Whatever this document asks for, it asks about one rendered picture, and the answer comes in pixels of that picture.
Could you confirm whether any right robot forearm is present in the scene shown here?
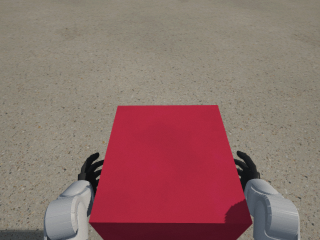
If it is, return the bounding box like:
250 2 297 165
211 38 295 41
244 178 301 240

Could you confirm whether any left robot forearm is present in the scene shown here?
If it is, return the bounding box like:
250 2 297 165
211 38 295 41
43 180 95 240

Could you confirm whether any carton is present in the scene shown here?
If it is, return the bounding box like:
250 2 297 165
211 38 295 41
89 105 253 240

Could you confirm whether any robot right hand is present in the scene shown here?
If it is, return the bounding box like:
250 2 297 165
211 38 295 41
234 150 261 193

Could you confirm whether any robot left hand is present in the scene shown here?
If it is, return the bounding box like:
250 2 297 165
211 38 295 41
78 152 104 197

